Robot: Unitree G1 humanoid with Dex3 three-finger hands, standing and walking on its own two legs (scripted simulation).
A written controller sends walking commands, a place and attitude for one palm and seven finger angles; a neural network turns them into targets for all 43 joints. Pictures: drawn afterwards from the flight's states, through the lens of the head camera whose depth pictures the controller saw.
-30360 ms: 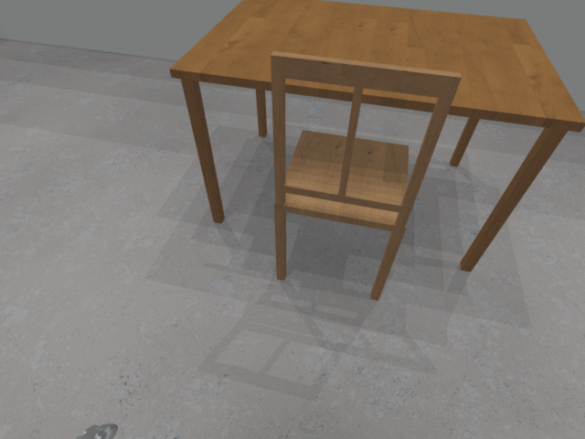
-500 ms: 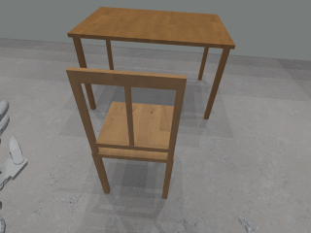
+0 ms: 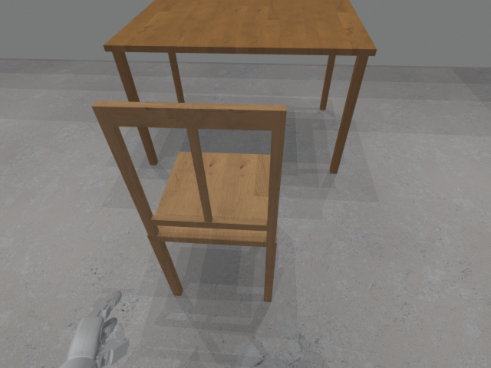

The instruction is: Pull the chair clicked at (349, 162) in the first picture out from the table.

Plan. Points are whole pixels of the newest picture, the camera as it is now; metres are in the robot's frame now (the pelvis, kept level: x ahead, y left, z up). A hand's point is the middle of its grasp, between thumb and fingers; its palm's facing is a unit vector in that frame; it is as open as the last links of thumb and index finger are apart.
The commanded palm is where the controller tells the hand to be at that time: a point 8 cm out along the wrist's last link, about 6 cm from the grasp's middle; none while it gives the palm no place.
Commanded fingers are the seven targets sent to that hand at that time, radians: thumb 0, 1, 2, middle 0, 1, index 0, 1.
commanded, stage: let the arm hang, fingers relaxed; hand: left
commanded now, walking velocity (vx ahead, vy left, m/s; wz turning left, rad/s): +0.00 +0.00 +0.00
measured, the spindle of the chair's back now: (201, 180) +0.58 +0.13 -0.06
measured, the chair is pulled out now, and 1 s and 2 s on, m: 0.58 0.58 0.58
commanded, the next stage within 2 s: look to check the result in 0.92 s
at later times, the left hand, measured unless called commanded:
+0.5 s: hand out of the picture +0.00 +0.20 -0.14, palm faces +0.00 -0.97 -0.26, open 7.3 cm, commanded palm none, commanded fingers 0.00 0.90 0.90 -0.20 -0.30 -0.20 -0.30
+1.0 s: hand out of the picture -0.03 +0.15 -0.16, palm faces +0.01 -0.99 -0.15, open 7.4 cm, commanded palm none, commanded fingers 0.00 0.90 0.90 -0.20 -0.30 -0.20 -0.30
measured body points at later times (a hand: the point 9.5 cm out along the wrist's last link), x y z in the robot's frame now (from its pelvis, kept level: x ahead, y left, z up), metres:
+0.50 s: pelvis -0.01 +0.00 +0.02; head -0.01 -0.01 +0.47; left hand +0.00 +0.25 -0.12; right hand -0.02 -0.21 -0.14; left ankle +0.01 +0.12 -0.72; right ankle -0.04 -0.11 -0.72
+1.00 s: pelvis -0.01 +0.00 +0.02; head -0.01 +0.00 +0.47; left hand -0.03 +0.20 -0.14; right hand -0.05 -0.20 -0.14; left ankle +0.01 +0.12 -0.72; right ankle -0.04 -0.11 -0.72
